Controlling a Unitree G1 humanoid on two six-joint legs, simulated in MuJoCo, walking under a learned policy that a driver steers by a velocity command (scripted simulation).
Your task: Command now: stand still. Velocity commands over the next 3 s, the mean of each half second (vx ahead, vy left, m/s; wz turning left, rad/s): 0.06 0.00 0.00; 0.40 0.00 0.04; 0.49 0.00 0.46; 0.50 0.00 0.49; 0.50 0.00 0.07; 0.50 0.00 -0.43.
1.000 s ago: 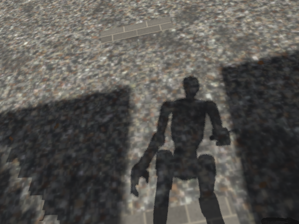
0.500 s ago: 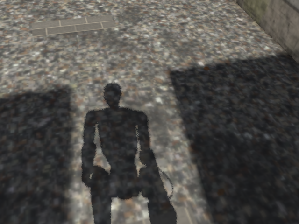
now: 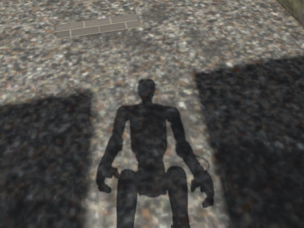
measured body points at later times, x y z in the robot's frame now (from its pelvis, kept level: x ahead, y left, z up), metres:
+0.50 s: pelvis -0.01 +0.00 -0.01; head -0.01 -0.01 +0.44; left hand +0.09 +0.25 -0.14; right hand -0.06 -0.23 -0.16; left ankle -0.11 +0.16 -0.73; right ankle +0.01 -0.10 -0.73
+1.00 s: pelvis +0.19 -0.04 -0.05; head +0.24 -0.05 +0.40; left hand +0.43 +0.17 -0.12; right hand +0.06 -0.28 -0.17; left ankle -0.09 +0.16 -0.69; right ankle +0.32 -0.15 -0.73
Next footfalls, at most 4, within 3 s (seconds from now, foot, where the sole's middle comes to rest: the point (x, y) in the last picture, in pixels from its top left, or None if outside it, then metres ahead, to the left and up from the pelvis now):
0.96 right None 0.36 -0.16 -0.77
1.52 left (130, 197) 0.64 0.15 -0.77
2.02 right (151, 144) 0.93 0.05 -0.77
2.52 left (86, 127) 1.06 0.41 -0.77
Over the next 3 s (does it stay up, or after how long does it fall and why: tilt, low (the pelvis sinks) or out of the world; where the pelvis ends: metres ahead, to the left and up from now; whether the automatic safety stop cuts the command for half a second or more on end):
stays up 1.19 0.32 0.00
